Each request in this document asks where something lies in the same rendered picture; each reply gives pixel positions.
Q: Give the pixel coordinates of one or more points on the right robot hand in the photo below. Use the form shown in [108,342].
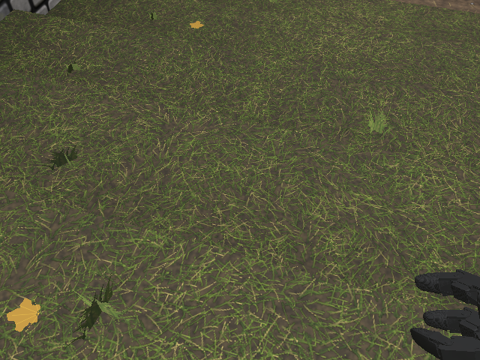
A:
[463,286]

